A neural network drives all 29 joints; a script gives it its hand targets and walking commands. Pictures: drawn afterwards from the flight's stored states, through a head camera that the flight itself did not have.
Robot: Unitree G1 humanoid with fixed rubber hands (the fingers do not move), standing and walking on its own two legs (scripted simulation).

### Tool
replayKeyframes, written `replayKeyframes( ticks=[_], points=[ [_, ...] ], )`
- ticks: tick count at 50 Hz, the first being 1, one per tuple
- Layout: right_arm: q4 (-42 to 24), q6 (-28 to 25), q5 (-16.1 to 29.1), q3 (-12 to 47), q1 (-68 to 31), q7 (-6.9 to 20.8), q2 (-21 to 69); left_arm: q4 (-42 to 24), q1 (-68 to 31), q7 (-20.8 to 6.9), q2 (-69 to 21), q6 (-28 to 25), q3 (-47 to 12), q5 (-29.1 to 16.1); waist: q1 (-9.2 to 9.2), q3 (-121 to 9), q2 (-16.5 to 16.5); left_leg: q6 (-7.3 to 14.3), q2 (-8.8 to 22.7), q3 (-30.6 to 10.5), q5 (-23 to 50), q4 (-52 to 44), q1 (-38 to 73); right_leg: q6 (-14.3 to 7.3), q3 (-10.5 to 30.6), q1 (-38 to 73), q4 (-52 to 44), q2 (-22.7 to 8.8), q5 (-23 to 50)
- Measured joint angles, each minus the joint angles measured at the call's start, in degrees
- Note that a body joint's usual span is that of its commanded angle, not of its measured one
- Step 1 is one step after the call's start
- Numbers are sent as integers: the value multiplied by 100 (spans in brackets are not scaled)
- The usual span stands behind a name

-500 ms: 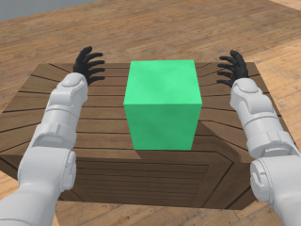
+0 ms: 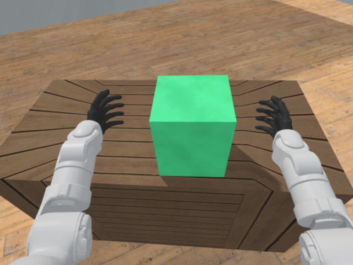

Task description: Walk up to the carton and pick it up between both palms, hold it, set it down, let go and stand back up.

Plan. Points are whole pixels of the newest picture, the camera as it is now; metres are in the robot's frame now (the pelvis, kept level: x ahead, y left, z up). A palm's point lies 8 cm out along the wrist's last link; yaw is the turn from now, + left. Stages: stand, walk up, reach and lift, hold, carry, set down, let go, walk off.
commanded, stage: set down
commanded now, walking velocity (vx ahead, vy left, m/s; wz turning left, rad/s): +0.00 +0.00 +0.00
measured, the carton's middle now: (191, 127) +0.52 -0.01 -0.01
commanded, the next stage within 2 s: let go in 1.28 s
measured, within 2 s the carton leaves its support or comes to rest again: neither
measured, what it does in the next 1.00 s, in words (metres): stands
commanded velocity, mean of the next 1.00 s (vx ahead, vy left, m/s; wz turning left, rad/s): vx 0.00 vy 0.00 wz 0.00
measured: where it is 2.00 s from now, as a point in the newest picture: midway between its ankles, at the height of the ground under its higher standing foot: outside the picture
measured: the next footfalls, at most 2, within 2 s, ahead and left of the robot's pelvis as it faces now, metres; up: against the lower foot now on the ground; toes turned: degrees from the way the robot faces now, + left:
none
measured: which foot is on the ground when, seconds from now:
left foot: down 0.00-1.00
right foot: down 0.00-1.00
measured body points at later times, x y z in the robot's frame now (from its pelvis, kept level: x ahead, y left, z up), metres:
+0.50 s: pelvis +0.01 +0.01 +0.00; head +0.00 +0.00 +0.45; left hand +0.35 +0.22 +0.07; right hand +0.34 -0.20 +0.05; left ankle -0.01 +0.09 -0.76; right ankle +0.01 -0.11 -0.76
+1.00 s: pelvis +0.01 +0.01 +0.00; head +0.01 +0.00 +0.45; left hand +0.26 +0.22 +0.01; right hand +0.26 -0.19 +0.00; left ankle -0.01 +0.09 -0.76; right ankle +0.01 -0.11 -0.76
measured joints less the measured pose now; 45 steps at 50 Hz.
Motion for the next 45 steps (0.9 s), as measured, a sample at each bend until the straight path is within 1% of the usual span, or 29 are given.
replayKeyframes(
  ticks=[5, 10, 13, 17, 21, 24, 28, 31, 34, 37, 41, 45],
  points=[
    [-305, -198, -28, -19, 443, -23, 99, -64, 245, 91, -78, -325, -102, -101, 65, 43, -113, 8, 9, 16, -40, 176, -122, -10, 7, -170, 269, 9, -84],
    [-228, -388, -137, -82, 561, 21, 233, 161, 340, 190, -89, -620, -280, -122, 106, 102, -162, 18, 3, 35, -111, 397, -322, -11, 16, -411, 569, 2, -193],
    [-238, -536, -227, -153, 761, 66, 267, 90, 582, 207, -144, -801, -356, -110, 128, 115, -105, 30, -13, 30, -142, 445, -370, 1, 12, -457, 619, -15, -229],
    [-506, -811, -326, -194, 1248, 143, 241, -256, 1097, 185, -230, -1109, -383, -66, 164, 18, 3, 47, -31, 32, -172, 396, -335, 26, 20, -411, 547, -31, -250],
    [-822, -1124, -270, -31, 1775, 228, 144, -639, 1643, 137, -326, -1368, -346, -14, 189, -67, 62, 49, -25, 34, -213, 302, -124, 35, 32, -155, 357, -24, -241],
    [-936, -1234, -198, 171, 2156, 248, 108, -836, 2048, 38, -417, -1440, -343, 29, 217, -55, 36, 42, -3, 43, -282, 285, 101, 30, 47, 106, 247, -2, -251],
    [-1128, -1338, -148, 327, 2740, 167, 186, -1133, 2682, -26, -556, -1439, -375, 133, 252, 42, -78, 24, 27, 51, -360, 307, 300, 10, 58, 310, 244, 28, -307],
    [-1394, -1476, -100, 325, 3131, 133, 259, -1519, 3098, 60, -622, -1493, -466, 202, 309, 166, -165, 14, 42, 67, -400, 386, 288, -4, 70, 275, 361, 44, -360],
    [-1698, -1661, -91, 231, 3353, 155, 282, -1887, 3283, 239, -616, -1658, -631, 168, 380, 249, -215, 14, 38, 75, -426, 499, 144, -12, 70, 85, 568, 40, -433],
    [-1806, -1814, -113, 151, 3360, 182, 239, -1996, 3226, 376, -580, -1835, -773, 110, 420, 263, -203, 32, 22, 67, -440, 605, -22, -5, 58, -100, 728, 24, -487],
    [-1598, -1896, -183, 197, 3433, 178, 172, -1828, 3321, 285, -586, -1887, -794, 152, 389, 216, -90, 49, 14, 59, -457, 631, -49, 18, 52, -92, 686, 15, -472],
    [-1552, -2033, -207, 315, 3917, 192, 208, -1833, 3869, 119, -698, -1954, -714, 205, 349, 171, 24, 57, 12, 77, -480, 583, 65, 34, 76, 32, 597, 14, -460]
  ],
)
